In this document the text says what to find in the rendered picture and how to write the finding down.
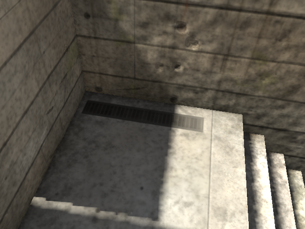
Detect stairs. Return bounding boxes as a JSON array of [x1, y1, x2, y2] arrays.
[[243, 132, 305, 229]]

